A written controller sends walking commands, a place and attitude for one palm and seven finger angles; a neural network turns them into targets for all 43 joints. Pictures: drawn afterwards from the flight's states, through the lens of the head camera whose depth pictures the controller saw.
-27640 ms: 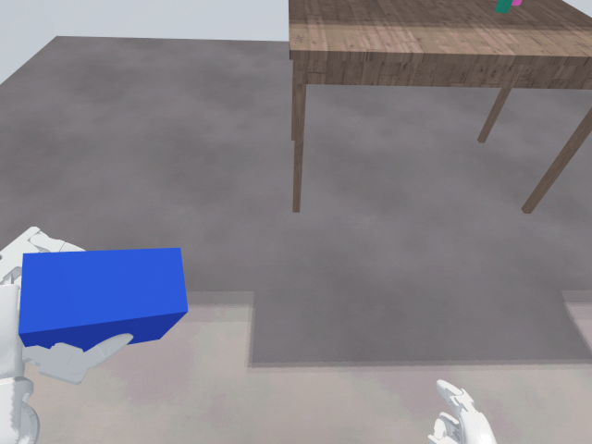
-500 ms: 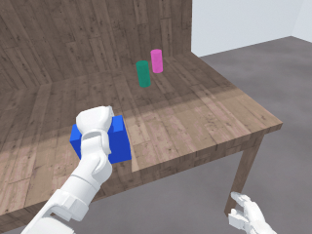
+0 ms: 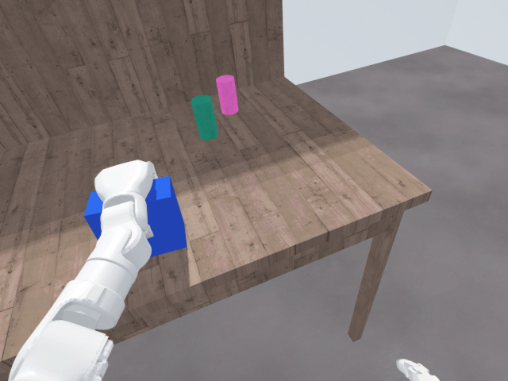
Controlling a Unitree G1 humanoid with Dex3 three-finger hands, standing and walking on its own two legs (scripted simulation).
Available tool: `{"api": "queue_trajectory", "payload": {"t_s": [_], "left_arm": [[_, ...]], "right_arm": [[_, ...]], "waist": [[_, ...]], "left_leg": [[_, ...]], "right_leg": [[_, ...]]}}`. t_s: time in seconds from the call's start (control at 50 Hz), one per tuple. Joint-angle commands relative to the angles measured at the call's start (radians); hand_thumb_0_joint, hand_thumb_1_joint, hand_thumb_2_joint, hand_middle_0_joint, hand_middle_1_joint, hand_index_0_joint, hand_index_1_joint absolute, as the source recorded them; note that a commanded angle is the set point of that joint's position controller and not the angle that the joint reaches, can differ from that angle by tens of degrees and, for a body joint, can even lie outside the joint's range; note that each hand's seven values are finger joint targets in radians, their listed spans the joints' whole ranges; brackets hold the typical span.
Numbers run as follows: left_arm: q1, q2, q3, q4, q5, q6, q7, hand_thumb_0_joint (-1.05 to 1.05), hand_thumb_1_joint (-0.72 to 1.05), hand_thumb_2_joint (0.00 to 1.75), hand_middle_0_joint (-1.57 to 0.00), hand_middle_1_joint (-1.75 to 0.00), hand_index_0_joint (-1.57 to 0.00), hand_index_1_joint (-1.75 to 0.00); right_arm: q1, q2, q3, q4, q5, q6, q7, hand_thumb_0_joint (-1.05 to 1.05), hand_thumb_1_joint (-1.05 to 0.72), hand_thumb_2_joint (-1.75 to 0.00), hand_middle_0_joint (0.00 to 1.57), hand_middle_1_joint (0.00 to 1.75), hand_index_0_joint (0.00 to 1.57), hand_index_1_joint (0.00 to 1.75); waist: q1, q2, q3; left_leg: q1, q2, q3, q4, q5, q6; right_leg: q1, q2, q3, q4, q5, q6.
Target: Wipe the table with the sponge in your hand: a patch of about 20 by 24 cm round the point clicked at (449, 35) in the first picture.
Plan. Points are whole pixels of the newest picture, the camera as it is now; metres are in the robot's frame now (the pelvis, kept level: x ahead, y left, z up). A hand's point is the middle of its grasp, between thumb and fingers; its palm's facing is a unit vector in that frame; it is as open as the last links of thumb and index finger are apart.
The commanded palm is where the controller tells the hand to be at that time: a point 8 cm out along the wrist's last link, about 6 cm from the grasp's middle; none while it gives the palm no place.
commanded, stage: wipe forward along the third lane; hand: left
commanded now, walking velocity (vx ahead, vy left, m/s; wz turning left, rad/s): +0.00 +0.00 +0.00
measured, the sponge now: (144, 229) +0.37 +0.24 +0.06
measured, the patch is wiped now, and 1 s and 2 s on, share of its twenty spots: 0.95 1.00 1.00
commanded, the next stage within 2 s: wipe back along the third lane in 0.82 s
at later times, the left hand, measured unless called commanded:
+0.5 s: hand (125, 189) +0.42 +0.27 +0.12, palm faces -0.06 -0.04 -1.00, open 10.3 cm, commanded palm +0.40 +0.28 +0.14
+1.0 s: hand (116, 178) +0.45 +0.30 +0.12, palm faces -0.04 -0.03 -1.00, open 10.3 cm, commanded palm +0.42 +0.29 +0.14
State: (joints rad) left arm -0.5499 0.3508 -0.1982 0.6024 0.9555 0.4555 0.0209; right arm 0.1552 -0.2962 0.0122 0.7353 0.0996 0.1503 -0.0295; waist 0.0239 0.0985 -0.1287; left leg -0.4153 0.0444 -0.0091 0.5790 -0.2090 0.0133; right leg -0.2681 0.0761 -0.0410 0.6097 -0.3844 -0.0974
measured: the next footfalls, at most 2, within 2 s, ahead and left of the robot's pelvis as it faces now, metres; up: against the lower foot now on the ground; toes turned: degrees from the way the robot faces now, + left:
none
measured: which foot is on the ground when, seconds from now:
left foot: down 0.00-1.00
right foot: down 0.00-1.00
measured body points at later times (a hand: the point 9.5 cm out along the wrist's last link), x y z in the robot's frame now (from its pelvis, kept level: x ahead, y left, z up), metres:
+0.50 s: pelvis +0.01 +0.00 +0.00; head +0.00 -0.03 +0.45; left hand +0.42 +0.27 +0.17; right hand +0.13 -0.26 -0.13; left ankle +0.06 +0.16 -0.72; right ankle -0.04 -0.05 -0.73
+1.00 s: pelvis +0.00 +0.06 +0.00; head +0.01 +0.04 +0.45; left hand +0.45 +0.30 +0.17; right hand +0.10 -0.21 -0.13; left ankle +0.06 +0.16 -0.73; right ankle -0.04 -0.05 -0.73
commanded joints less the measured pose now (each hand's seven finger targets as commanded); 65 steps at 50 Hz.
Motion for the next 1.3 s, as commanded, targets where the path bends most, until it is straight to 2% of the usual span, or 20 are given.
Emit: {"api": "queue_trajectory", "payload": {"t_s": [0.0,0.08,0.14,0.38,0.44,0.54,0.62,0.66,0.68,0.74,0.78,0.84,0.88,0.92,0.98,1.06,1.08,1.14,1.24,1.28], "left_arm": [[-0.248,0.238,0.061,0.052,0.043,0.005,0.006,0.00,0.10,1.30,-1.20,-1.60,-1.20,-1.60],[-0.285,0.266,0.072,0.103,0.055,-0.015,0.002,0.00,0.10,1.30,-1.20,-1.60,-1.20,-1.60],[-0.313,0.264,0.071,0.096,0.056,-0.036,-0.007,0.00,0.10,1.30,-1.20,-1.60,-1.20,-1.60],[-0.356,0.376,0.147,0.204,0.063,-0.109,0.000,0.00,0.10,1.30,-1.20,-1.60,-1.20,-1.60],[-0.355,0.359,0.141,0.194,0.064,-0.125,-0.006,0.00,0.10,1.30,-1.20,-1.60,-1.20,-1.60],[-0.405,0.347,0.126,0.211,0.067,-0.135,-0.004,0.00,0.10,1.30,-1.20,-1.60,-1.20,-1.60],[-0.431,0.379,0.145,0.262,0.076,-0.136,0.011,0.00,0.10,1.30,-1.20,-1.60,-1.20,-1.60],[-0.448,0.385,0.149,0.278,0.083,-0.142,0.016,0.00,0.10,1.30,-1.20,-1.60,-1.20,-1.60],[-0.467,0.351,0.122,0.281,0.083,-0.140,0.020,0.00,0.10,1.30,-1.20,-1.60,-1.20,-1.60],[-0.473,0.335,0.128,0.275,0.083,-0.141,0.027,0.00,0.10,1.30,-1.20,-1.60,-1.20,-1.60],[-0.506,0.298,0.095,0.308,0.091,-0.133,0.041,0.00,0.10,1.30,-1.20,-1.60,-1.20,-1.60],[-0.537,0.313,0.117,0.308,0.086,-0.128,0.049,0.00,0.10,1.30,-1.20,-1.60,-1.20,-1.60],[-0.579,0.332,0.115,0.364,0.097,-0.112,0.063,0.00,0.10,1.30,-1.20,-1.60,-1.20,-1.60],[-0.555,0.310,0.108,0.379,0.096,-0.101,0.070,0.00,0.10,1.30,-1.20,-1.60,-1.20,-1.60],[-0.546,0.189,0.038,0.361,0.092,-0.098,0.076,0.00,0.10,1.30,-1.20,-1.60,-1.20,-1.60],[-0.499,0.131,0.030,0.317,0.075,-0.089,0.098,0.00,0.10,1.30,-1.20,-1.60,-1.20,-1.60],[-0.491,0.074,-0.004,0.307,0.063,-0.079,0.106,0.00,0.10,1.30,-1.20,-1.60,-1.20,-1.60],[-0.485,0.051,0.006,0.290,0.030,-0.043,0.126,0.00,0.10,1.30,-1.20,-1.60,-1.20,-1.60],[-0.537,-0.050,-0.071,0.266,0.006,0.040,0.139,0.00,0.10,1.30,-1.20,-1.60,-1.20,-1.60],[-0.541,-0.028,-0.064,0.295,0.016,0.072,0.143,0.00,0.10,1.30,-1.20,-1.60,-1.20,-1.60]], "right_arm": [[-0.167,-0.107,-0.034,-0.152,-0.002,-0.048,-0.010,0.00,-0.90,-0.90,0.20,0.30,0.20,0.30],[-0.151,-0.108,-0.034,-0.145,-0.001,-0.046,-0.012,0.00,-0.90,-0.90,0.20,0.30,0.20,0.30],[-0.140,-0.102,-0.037,-0.161,-0.001,-0.044,-0.009,0.00,-0.90,-0.90,0.20,0.30,0.20,0.30],[-0.070,-0.128,-0.047,-0.143,-0.008,-0.034,-0.003,0.00,-0.90,-0.90,0.20,0.30,0.20,0.30],[-0.062,-0.122,-0.052,-0.152,-0.005,-0.032,0.002,0.00,-0.90,-0.90,0.20,0.30,0.20,0.30],[-0.045,-0.123,-0.057,-0.151,-0.004,-0.029,0.004,0.00,-0.90,-0.90,0.20,0.30,0.20,0.30],[-0.022,-0.137,-0.062,-0.133,-0.008,-0.025,0.004,0.00,-0.90,-0.90,0.20,0.30,0.20,0.30],[-0.010,-0.137,-0.064,-0.128,-0.008,-0.022,0.006,0.00,-0.90,-0.90,0.20,0.30,0.20,0.30],[-0.009,-0.135,-0.065,-0.126,-0.010,-0.022,0.007,0.00,-0.90,-0.90,0.20,0.30,0.20,0.30],[-0.006,-0.129,-0.069,-0.132,-0.009,-0.020,0.012,0.00,-0.90,-0.90,0.20,0.30,0.20,0.30],[0.007,-0.132,-0.071,-0.120,-0.013,-0.018,0.016,0.00,-0.90,-0.90,0.20,0.30,0.20,0.30],[0.008,-0.130,-0.072,-0.120,-0.014,-0.016,0.017,0.00,-0.90,-0.90,0.20,0.30,0.20,0.30],[0.019,-0.139,-0.069,-0.103,-0.016,-0.012,0.015,0.00,-0.90,-0.90,0.20,0.30,0.20,0.30],[0.014,-0.133,-0.070,-0.109,-0.015,-0.013,0.018,0.00,-0.90,-0.90,0.20,0.30,0.20,0.30],[0.011,-0.118,-0.073,-0.117,-0.017,-0.016,0.028,0.00,-0.90,-0.90,0.20,0.30,0.20,0.30],[-0.005,-0.111,-0.077,-0.131,-0.018,-0.017,0.036,0.00,-0.90,-0.90,0.20,0.30,0.20,0.30],[-0.013,-0.103,-0.077,-0.135,-0.018,-0.019,0.040,0.00,-0.90,-0.90,0.20,0.30,0.20,0.30],[-0.039,-0.096,-0.075,-0.141,-0.013,-0.022,0.046,0.00,-0.90,-0.90,0.20,0.30,0.20,0.30],[-0.089,-0.080,-0.062,-0.144,-0.002,-0.026,0.053,0.00,-0.90,-0.90,0.20,0.30,0.20,0.30],[-0.095,-0.086,-0.058,-0.134,-0.004,-0.022,0.053,0.00,-0.90,-0.90,0.20,0.30,0.20,0.30]], "waist": [[-0.003,-0.212,-0.046],[-0.005,-0.185,-0.059],[-0.007,-0.193,-0.117],[-0.022,-0.190,-0.129],[-0.018,-0.171,-0.164],[-0.034,-0.170,-0.160],[-0.048,-0.190,-0.148],[-0.046,-0.159,-0.168],[-0.058,-0.165,-0.166],[-0.051,-0.156,-0.205],[-0.068,-0.158,-0.179],[-0.066,-0.171,-0.206],[-0.083,-0.170,-0.165],[-0.070,-0.152,-0.163],[-0.063,-0.086,-0.190],[-0.044,-0.088,-0.231],[-0.047,-0.091,-0.223],[-0.036,-0.127,-0.210],[-0.040,-0.092,-0.175],[-0.040,-0.097,-0.162]], "left_leg": [[0.063,-0.083,0.043,0.004,0.054,0.036],[0.060,-0.082,0.040,0.006,0.060,0.037],[0.062,-0.081,0.040,0.012,0.093,0.040],[0.022,-0.080,0.042,0.031,0.102,0.046],[0.030,-0.082,0.039,0.033,0.139,0.046],[0.033,-0.077,0.041,0.027,0.131,0.050],[0.025,-0.074,0.046,0.031,0.107,0.052],[0.034,-0.075,0.043,0.030,0.128,0.051],[0.037,-0.072,0.045,0.033,0.125,0.052],[0.053,-0.068,0.040,0.027,0.150,0.050],[0.056,-0.067,0.040,0.033,0.134,0.050],[0.056,-0.064,0.036,0.026,0.143,0.048],[0.044,-0.062,0.035,0.023,0.104,0.046],[0.048,-0.059,0.030,0.011,0.081,0.042],[0.117,-0.045,0.012,0.002,0.105,0.038],[0.170,-0.031,-0.017,-0.011,0.117,0.032],[0.175,-0.030,-0.020,-0.015,0.104,0.031],[0.170,-0.024,-0.035,-0.038,0.075,0.028],[0.175,-0.023,-0.055,-0.073,-0.011,0.020],[0.165,-0.024,-0.061,-0.075,-0.046,0.016]], "right_leg": [[-0.051,-0.058,0.142,-0.175,0.404,0.075],[-0.059,-0.056,0.137,-0.168,0.403,0.073],[-0.027,-0.060,0.135,-0.156,0.475,0.075],[-0.018,-0.066,0.141,-0.142,0.563,0.086],[-0.005,-0.063,0.132,-0.131,0.605,0.080],[-0.031,-0.057,0.114,-0.142,0.559,0.077],[-0.058,-0.054,0.109,-0.150,0.507,0.080],[-0.059,-0.048,0.097,-0.136,0.508,0.073],[-0.073,-0.049,0.090,-0.136,0.503,0.074],[-0.066,-0.045,0.078,-0.132,0.507,0.067],[-0.104,-0.039,0.064,-0.128,0.472,0.068],[-0.096,-0.038,0.060,-0.131,0.472,0.066],[-0.137,-0.035,0.050,-0.132,0.401,0.069],[-0.154,-0.030,0.040,-0.137,0.334,0.065],[-0.198,-0.017,0.012,-0.127,0.276,0.051],[-0.212,-0.003,-0.005,-0.118,0.225,0.041],[-0.225,-0.001,-0.012,-0.118,0.208,0.041],[-0.216,0.001,-0.024,-0.117,0.191,0.039],[-0.240,0.003,-0.034,-0.108,0.144,0.036],[-0.243,0.004,-0.033,-0.103,0.120,0.035]]}}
